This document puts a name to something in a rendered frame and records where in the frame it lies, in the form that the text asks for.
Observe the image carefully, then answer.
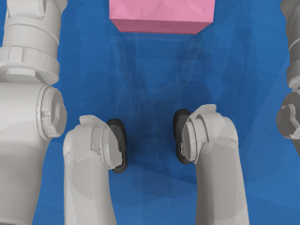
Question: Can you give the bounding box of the carton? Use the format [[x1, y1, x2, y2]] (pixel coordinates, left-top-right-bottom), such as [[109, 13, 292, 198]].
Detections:
[[109, 0, 216, 35]]

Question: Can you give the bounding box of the robot right forearm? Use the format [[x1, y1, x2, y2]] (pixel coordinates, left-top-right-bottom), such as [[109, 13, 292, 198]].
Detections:
[[279, 0, 300, 90]]

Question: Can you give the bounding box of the left robot upper arm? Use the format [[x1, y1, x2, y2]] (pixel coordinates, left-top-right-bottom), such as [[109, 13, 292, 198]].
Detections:
[[0, 82, 68, 225]]

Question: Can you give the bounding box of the right robot upper arm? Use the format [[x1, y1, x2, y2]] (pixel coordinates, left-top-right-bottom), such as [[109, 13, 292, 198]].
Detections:
[[276, 88, 300, 157]]

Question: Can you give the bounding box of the robot left forearm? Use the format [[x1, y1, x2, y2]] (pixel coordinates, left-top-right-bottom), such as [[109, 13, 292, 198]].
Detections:
[[0, 0, 68, 85]]

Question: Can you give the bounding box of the right robot thigh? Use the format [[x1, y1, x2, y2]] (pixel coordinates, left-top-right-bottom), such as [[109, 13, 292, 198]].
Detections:
[[183, 112, 249, 225]]

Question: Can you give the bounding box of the robot left foot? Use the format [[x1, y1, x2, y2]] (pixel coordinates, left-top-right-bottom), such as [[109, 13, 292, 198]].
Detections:
[[107, 118, 128, 173]]

